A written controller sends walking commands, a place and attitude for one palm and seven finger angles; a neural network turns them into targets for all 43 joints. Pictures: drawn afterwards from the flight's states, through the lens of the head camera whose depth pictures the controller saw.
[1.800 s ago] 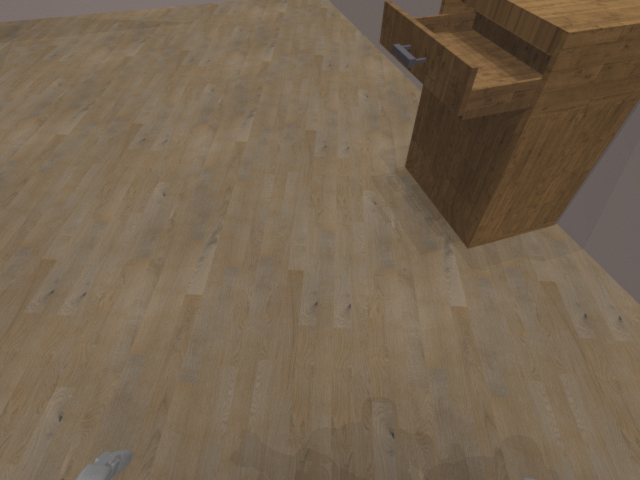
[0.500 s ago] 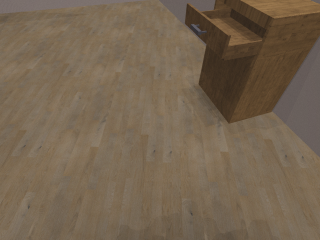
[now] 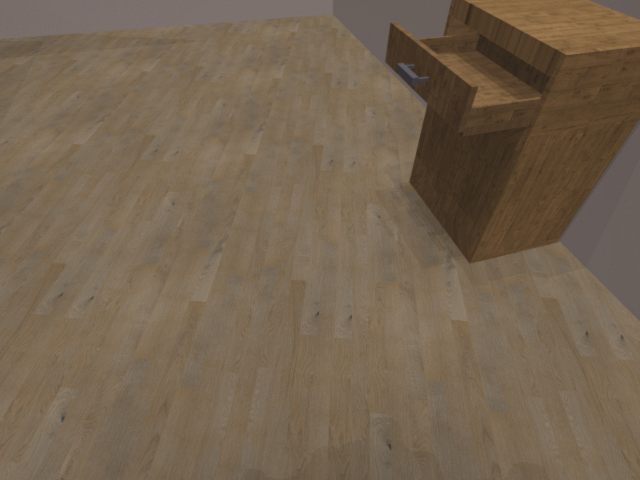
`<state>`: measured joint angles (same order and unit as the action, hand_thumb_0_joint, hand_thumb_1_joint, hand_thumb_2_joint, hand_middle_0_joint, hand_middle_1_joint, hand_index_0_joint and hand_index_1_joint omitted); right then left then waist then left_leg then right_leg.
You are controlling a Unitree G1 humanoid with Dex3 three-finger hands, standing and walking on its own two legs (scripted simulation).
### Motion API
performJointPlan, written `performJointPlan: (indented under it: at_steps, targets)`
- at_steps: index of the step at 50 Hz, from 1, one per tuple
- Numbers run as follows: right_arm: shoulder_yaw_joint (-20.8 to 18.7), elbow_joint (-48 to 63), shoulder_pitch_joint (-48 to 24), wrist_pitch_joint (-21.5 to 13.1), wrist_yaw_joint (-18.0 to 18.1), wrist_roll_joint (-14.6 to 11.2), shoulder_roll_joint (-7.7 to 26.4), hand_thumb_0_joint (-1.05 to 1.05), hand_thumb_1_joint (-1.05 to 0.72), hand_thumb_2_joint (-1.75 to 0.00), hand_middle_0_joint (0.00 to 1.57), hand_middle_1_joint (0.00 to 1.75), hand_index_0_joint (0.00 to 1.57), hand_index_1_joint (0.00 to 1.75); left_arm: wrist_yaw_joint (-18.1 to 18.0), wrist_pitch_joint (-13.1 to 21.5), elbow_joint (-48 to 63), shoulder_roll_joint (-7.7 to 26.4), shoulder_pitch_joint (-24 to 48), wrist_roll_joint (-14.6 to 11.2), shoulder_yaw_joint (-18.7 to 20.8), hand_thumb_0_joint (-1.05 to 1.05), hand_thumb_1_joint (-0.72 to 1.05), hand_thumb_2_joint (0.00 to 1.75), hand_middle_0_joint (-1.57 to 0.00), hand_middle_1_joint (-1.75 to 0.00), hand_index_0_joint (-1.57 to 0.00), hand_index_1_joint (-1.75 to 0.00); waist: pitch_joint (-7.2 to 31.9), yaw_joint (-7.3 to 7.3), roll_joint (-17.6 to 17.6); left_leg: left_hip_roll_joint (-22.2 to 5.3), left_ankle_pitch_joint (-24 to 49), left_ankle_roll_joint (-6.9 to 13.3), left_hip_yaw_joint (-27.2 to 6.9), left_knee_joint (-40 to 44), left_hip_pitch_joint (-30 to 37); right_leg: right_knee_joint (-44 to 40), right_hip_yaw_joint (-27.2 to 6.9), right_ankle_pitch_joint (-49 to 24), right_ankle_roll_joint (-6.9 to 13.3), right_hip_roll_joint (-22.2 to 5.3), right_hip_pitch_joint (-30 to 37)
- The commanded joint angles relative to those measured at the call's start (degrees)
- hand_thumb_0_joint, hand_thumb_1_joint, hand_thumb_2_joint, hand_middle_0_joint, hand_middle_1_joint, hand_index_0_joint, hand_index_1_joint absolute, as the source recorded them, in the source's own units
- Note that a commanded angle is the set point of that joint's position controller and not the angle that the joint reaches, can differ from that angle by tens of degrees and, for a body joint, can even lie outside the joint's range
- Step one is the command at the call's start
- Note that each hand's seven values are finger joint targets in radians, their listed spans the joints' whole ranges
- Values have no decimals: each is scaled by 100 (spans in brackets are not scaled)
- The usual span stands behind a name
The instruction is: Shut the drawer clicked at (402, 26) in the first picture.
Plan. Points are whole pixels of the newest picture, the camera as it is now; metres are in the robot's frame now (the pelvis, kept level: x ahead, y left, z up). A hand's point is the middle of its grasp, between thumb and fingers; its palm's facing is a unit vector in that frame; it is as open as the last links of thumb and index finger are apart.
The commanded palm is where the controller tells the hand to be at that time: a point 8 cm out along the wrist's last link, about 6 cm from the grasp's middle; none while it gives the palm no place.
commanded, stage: walk to a spot facing it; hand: left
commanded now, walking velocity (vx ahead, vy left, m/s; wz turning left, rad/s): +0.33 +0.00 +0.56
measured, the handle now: (412, 73) +1.31 -0.23 -0.05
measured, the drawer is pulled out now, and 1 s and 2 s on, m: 0.25 0.25 0.25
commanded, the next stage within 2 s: none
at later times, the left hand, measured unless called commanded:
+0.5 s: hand out of the picture +0.16 +0.30 -0.18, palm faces +0.22 -0.96 -0.16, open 7.4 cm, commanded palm none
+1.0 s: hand (159, 355) +0.35 +0.31 -0.17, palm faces +0.37 -0.90 -0.23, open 7.3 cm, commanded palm none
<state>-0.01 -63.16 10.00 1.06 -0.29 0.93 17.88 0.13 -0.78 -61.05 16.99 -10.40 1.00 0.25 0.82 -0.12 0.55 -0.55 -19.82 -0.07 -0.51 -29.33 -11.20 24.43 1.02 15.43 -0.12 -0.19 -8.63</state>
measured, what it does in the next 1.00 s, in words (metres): walks ahead, turning left: left foot, then right foot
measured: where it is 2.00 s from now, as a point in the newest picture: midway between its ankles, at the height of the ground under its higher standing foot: (250, 326)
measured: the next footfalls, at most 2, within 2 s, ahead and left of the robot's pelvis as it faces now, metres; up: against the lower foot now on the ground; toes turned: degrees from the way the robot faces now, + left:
left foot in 0.20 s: +0.10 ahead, +0.15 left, +0.00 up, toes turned +14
right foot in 0.76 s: +0.46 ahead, +0.07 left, +0.00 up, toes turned +9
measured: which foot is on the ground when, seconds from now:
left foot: up 0.00-0.18, down 0.20-0.76, up 0.78-1.00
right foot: down 0.00-0.22, up 0.24-0.74, down 0.76-1.00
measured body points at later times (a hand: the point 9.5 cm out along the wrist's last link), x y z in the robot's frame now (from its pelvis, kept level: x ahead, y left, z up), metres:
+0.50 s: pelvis +0.15 +0.11 +0.00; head +0.16 +0.13 +0.45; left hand +0.14 +0.35 -0.16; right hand +0.12 -0.11 -0.14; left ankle +0.06 +0.14 -0.74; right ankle +0.21 -0.03 -0.65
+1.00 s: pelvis +0.40 +0.13 +0.00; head +0.41 +0.12 +0.45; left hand +0.33 +0.36 -0.15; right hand +0.48 -0.10 -0.16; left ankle +0.35 +0.27 -0.64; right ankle +0.42 +0.07 -0.74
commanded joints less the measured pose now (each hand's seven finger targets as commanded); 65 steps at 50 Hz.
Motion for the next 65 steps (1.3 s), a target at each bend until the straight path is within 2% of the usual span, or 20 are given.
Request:
performJointPlan:
  at_steps: [1, 6, 9, 10, 11, 12, 15, 19, 32, 36, 37, 38, 39, 40, 43, 47, 60, 62, 64, 65]
  targets:
    - [-209, 732, -426, -106, -41, 22, 586, 0, -90, -90, 20, 30, 20, 30, -92, 154, 266, 1254, -761, 64, 377, 0, 90, 90, -20, -30, -20, -30, -852, -343, -1162, -286, -889, 69, 11, -2083, -2235, -1786, -2237, 2220, 1046, -2191, 344]
    - [-223, 845, -23, -201, -182, -29, 110, 0, -90, -90, 20, 30, 20, 30, -70, 321, 411, 986, -570, 98, 407, 0, 90, 90, -20, -30, -20, -30, -683, -23, -793, -415, -444, 16, 419, -1180, -1398, -1110, -572, 413, 775, -1885, 86]
    - [-292, 507, 1160, -263, -140, -6, 123, 0, -90, -90, 20, 30, 20, 30, -50, 277, 372, 841, -561, 36, 439, 0, 90, 90, -20, -30, -20, -30, -274, 434, -304, -50, 433, 41, 895, -66, 540, 127, 363, 398, 355, -1400, -781]
    - [-421, 294, 1949, -306, -86, 15, 522, 0, -90, -90, 20, 30, 20, 30, -8, 261, 427, 514, -570, 5, 373, 0, 90, 90, -20, -30, -20, -30, 4, 744, 906, -471, -283, 226, -53, 511, 1353, 1829, 774, 453, 118, -931, -1436]
    - [-569, 200, 2513, -355, -18, 64, 1079, 0, -90, -90, 20, 30, 20, 30, 39, 232, 725, 55, -477, -43, 285, 0, 90, 90, -20, -30, -20, -30, -88, 832, 2469, -2048, -841, 750, -2787, 1688, 1575, 3767, 875, 2099, -253, -132, -2970]
    - [-545, 175, 2487, -318, 51, 24, 1080, 0, -90, -90, 20, 30, 20, 30, 9, 234, 905, 110, -109, 26, 276, 0, 90, 90, -20, -30, -20, -30, -305, 755, 1592, -2353, -1126, 1049, -3371, 2102, 1207, 4456, 68, 1920, -98, -298, -3331]
    - [-330, 391, 1530, -475, 123, -20, 196, 0, -90, -90, 20, 30, 20, 30, 91, 302, 572, 85, -139, 82, 347, 0, 90, 90, -20, -30, -20, -30, -623, 263, 138, -1705, 141, 826, -2167, 1963, 457, 4677, -158, 266, -94, -819, -3117]
    - [-282, 159, 1755, -652, 194, -67, -67, 0, -90, -90, 20, 30, 20, 30, 55, 230, 307, -184, -613, 75, 305, 0, 90, 90, -20, -30, -20, -30, -294, 67, 415, -1183, 3135, 558, -823, 1644, 1038, 4318, 91, -217, -280, -713, -2847]
    - [-256, -305, 2489, -639, 320, -5, -436, 0, -90, -90, 20, 30, 20, 30, 79, 315, 904, -464, 1190, -9, 276, 0, 90, 90, -20, -30, -20, -30, -1075, 416, 487, -1021, 4814, 654, -562, 1549, 1594, 1769, 618, -626, -73, -341, -2911]
    - [-366, -245, 2115, -612, 334, -33, -88, 0, -90, -90, 20, 30, 20, 30, -12, 402, 538, -218, -275, 33, 357, 0, 90, 90, -20, -30, -20, -30, -236, -268, 476, -1097, 6832, 551, -424, -86, 1599, 1107, 733, -398, 298, 141, -927]
    - [-387, -164, 1931, -610, 322, -57, -46, 0, -90, -90, 20, 30, 20, 30, -29, 454, 313, -66, -1067, 61, 436, 0, 90, 90, -20, -30, -20, -30, 44, -652, 270, -938, 6195, 438, -354, -1114, 896, 728, 572, -796, 388, 43, 287]
    - [-370, -71, 1979, -631, 233, -109, -217, 0, -90, -90, 20, 30, 20, 30, -74, 529, 111, 344, -1874, 130, 547, 0, 90, 90, -20, -30, -20, -30, 638, -924, -455, -433, 4172, 349, -139, -2879, -428, 508, -707, -841, 852, -1065, 1801]
    - [-326, 21, 2345, -663, 204, -136, -542, 0, -90, -90, 20, 30, 20, 30, -103, 519, 2, 736, -2169, 78, 632, 0, 90, 90, -20, -30, -20, -30, 1191, -673, -1458, 529, -787, 196, 30, -4809, -1772, -259, -3410, -1114, 1527, -2702, 2532]
    - [-380, 108, 1921, -605, 185, -112, -401, 0, -90, -90, 20, 30, 20, 30, -109, 472, 107, 648, -1746, -41, 631, 0, 90, 90, -20, -30, -20, -30, 527, -602, -683, 131, -827, 394, -400, -5402, -1980, -896, -3483, -5, 1626, -2746, 1646]
    - [-317, 200, 1312, -446, 77, 23, -749, 0, -90, -90, 20, 30, 20, 30, -124, 545, 268, -209, -687, 4, 374, 0, 90, 90, -20, -30, -20, -30, -862, -59, -100, -539, 268, 326, -309, -4991, -1955, -1410, -1842, 788, 1057, -2101, -781]
    - [-305, 157, 1501, -218, 23, 68, -913, 0, -90, -90, 20, 30, 20, 30, -100, 634, 83, -440, -941, 30, 269, 0, 90, 90, -20, -30, -20, -30, -742, 235, -468, -661, 790, 88, -45, -4235, -1884, -1473, -307, -443, 679, -1464, -1154]
    - [-216, 925, -886, -383, -163, 16, -793, 0, -90, -90, 20, 30, 20, 30, -162, 619, -465, -231, -2266, 36, 225, 0, 90, 90, -20, -30, -20, -30, -746, -368, -633, -420, 970, 85, 810, -950, -2144, -890, 269, -3758, 693, -1528, 1086]
    - [-266, 789, -420, -430, -104, 26, -671, 0, -90, -90, 20, 30, 20, 30, -174, 618, -452, -114, -2153, 40, 268, 0, 90, 90, -20, -30, -20, -30, -423, -106, -788, -113, 651, 258, 1034, -579, -1436, -141, 448, -4907, 653, -1526, 1311]
    - [-382, 364, 1038, -477, 0, 71, -296, 0, -90, -90, 20, 30, 20, 30, -178, 615, -414, -58, -1957, -8, 279, 0, 90, 90, -20, -30, -20, -30, 402, 600, -599, -124, 1330, 519, 876, 99, 820, 1780, 773, -4697, 340, -1294, 442]
    - [-551, 212, 1828, -506, 57, 127, 408, 0, -90, -90, 20, 30, 20, 30, -137, 611, -301, -347, -2138, -70, 270, 0, 90, 90, -20, -30, -20, -30, 1201, 792, 704, -1525, 1938, 996, -957, 164, 2456, 3442, 1002, -1941, 43, -620, -1056]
